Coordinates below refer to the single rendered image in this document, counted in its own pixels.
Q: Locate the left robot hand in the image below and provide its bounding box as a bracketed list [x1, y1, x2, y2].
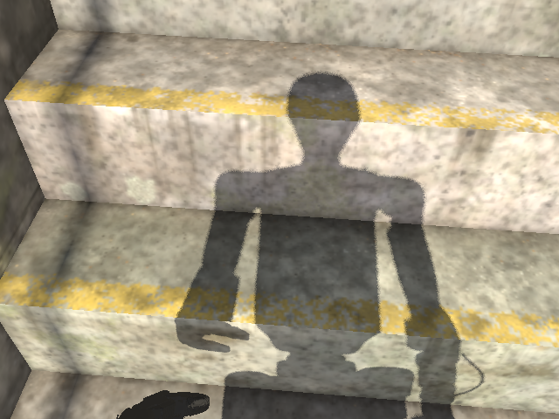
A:
[116, 390, 210, 419]

